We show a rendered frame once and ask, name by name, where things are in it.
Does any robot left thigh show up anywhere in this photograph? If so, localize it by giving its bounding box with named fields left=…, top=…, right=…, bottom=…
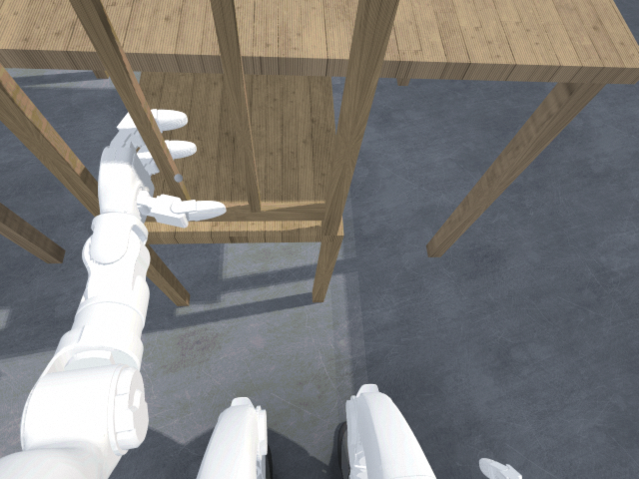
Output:
left=197, top=404, right=268, bottom=479

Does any chair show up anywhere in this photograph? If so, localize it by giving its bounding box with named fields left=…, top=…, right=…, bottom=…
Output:
left=0, top=0, right=399, bottom=306

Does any table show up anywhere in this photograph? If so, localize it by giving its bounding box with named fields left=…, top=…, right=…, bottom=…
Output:
left=0, top=0, right=639, bottom=263

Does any robot right shin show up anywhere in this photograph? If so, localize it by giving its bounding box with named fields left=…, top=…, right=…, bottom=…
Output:
left=347, top=384, right=392, bottom=479

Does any left robot upper arm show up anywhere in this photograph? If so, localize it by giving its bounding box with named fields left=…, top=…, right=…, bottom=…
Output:
left=0, top=363, right=149, bottom=479

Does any left robot hand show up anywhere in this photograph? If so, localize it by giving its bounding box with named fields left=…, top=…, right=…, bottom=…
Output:
left=98, top=109, right=227, bottom=228

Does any right robot hand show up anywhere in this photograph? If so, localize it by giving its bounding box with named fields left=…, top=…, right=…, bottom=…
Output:
left=479, top=458, right=522, bottom=479

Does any left robot forearm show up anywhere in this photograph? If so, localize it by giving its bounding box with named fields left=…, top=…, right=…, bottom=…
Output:
left=20, top=213, right=150, bottom=451

